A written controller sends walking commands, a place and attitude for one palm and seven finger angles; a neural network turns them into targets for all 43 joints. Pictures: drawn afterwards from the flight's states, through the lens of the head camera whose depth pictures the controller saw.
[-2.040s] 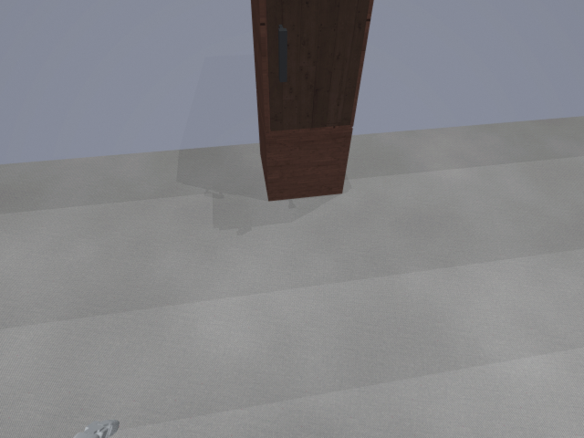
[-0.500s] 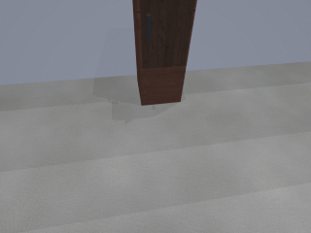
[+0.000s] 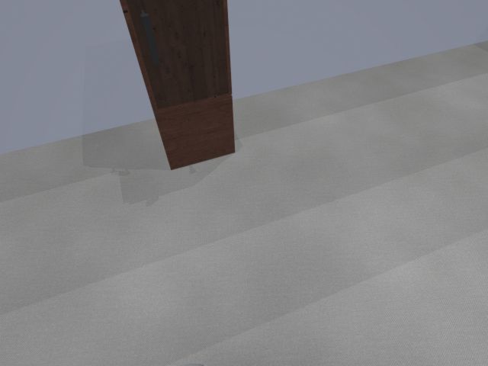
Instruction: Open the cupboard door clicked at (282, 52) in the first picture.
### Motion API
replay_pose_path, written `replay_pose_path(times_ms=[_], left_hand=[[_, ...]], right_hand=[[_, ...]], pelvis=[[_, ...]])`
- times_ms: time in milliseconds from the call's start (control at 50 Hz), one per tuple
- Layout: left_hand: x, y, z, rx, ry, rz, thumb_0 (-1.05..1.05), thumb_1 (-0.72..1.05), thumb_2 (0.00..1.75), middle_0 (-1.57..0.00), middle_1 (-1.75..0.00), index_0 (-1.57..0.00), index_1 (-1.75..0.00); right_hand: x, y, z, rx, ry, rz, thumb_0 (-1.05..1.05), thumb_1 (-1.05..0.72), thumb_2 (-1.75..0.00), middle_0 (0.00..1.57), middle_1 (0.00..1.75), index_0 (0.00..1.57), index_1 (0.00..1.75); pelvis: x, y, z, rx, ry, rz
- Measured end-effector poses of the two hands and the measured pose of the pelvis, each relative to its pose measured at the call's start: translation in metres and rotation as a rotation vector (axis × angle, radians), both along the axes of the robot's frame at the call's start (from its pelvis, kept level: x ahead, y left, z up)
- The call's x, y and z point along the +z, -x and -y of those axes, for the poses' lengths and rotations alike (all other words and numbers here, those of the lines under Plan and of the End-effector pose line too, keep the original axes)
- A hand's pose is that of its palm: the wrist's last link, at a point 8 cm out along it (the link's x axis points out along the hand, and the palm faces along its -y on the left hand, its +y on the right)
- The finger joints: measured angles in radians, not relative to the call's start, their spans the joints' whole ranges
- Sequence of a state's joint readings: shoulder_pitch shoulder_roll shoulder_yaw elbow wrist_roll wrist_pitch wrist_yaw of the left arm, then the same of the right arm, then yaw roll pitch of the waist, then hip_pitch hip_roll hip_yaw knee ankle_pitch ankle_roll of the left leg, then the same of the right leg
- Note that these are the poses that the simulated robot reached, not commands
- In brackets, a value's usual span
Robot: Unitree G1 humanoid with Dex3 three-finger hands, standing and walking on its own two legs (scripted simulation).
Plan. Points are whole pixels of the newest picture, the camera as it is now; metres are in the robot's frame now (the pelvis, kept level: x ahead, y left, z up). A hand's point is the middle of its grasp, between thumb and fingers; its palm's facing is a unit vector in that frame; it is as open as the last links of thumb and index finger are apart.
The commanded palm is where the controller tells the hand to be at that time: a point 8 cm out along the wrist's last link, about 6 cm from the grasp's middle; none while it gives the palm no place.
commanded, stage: walk to a spot facing it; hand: left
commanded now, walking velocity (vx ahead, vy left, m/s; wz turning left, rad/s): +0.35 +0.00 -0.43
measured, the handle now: (149, 37) +1.13 +0.45 -0.01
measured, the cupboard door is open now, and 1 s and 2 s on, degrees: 0 0 0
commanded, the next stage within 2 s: none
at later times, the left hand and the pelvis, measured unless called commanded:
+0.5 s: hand (135, 337) +0.19 +0.25 -0.18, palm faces -0.10 -0.98 -0.15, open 7.4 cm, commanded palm none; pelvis +0.21 +0.06 +0.00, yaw -13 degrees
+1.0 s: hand (216, 195) +0.54 +0.13 -0.16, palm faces -0.51 -0.85 -0.14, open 7.4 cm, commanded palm none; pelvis +0.36 +0.04 +0.01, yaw -30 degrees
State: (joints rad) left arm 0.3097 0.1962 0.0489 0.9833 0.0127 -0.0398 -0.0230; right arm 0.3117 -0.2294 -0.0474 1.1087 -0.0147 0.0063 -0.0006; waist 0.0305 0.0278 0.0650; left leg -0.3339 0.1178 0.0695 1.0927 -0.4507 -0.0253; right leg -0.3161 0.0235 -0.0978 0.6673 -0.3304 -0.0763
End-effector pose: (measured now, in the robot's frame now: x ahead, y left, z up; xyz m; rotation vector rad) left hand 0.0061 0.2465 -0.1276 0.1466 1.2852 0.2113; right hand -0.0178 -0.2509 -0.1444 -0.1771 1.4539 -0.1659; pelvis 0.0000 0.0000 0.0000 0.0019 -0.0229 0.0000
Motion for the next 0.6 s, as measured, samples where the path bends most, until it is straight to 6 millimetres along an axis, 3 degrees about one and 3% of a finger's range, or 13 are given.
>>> replay_pose_path(times_ms=[200,320,420,460,500,600], left_hand=[[0.013,-0.046,0.019,-0.078,0.051,-0.099,0.0,0.91,0.9,-0.2,-0.3,-0.2,-0.3],[0.005,-0.087,0.004,-0.069,0.062,-0.121,0.0,0.91,0.9,-0.2,-0.3,-0.2,-0.3],[-0.016,-0.13,-0.024,-0.074,0.076,-0.174,0.0,0.91,0.9,-0.2,-0.3,-0.2,-0.3],[-0.025,-0.154,-0.038,-0.098,0.082,-0.199,0.0,0.91,0.9,-0.2,-0.3,-0.2,-0.3],[-0.025,-0.187,-0.049,-0.144,0.078,-0.195,0.01,0.91,0.9,-0.2,-0.3,-0.2,-0.3],[-0.011,-0.293,-0.066,-0.246,0.065,-0.075,0.01,0.91,0.9,-0.2,-0.3,-0.19,-0.3]], right_hand=[[0.037,-0.146,-0.005,-0.048,0.002,0.31,0.0,-0.91,-0.89,0.2,0.3,0.2,0.3],[0.042,-0.227,-0.031,-0.026,-0.008,0.375,0.0,-0.91,-0.89,0.2,0.3,0.2,0.3],[0.038,-0.294,-0.059,-0.016,0.013,0.433,0.0,-0.91,-0.89,0.2,0.3,0.2,0.3],[0.037,-0.307,-0.067,-0.039,0.035,0.459,0.0,-0.91,-0.89,0.2,0.3,0.2,0.3],[0.041,-0.305,-0.074,-0.084,0.049,0.454,0.0,-0.91,-0.89,0.2,0.3,0.2,0.3],[0.049,-0.267,-0.084,-0.243,0.1,0.342,-0.01,-0.93,-0.89,0.2,0.3,0.21,0.3]], pelvis=[[0.023,-0.066,-0.003,-0.096,0.006,-0.027],[0.018,-0.12,-0.021,-0.126,0.026,-0.032],[0.003,-0.175,-0.046,-0.17,0.038,-0.031],[-0.002,-0.193,-0.056,-0.199,0.032,-0.021],[0.001,-0.208,-0.063,-0.235,0.033,-0.005],[0.017,-0.244,-0.074,-0.293,0.038,0.01]])
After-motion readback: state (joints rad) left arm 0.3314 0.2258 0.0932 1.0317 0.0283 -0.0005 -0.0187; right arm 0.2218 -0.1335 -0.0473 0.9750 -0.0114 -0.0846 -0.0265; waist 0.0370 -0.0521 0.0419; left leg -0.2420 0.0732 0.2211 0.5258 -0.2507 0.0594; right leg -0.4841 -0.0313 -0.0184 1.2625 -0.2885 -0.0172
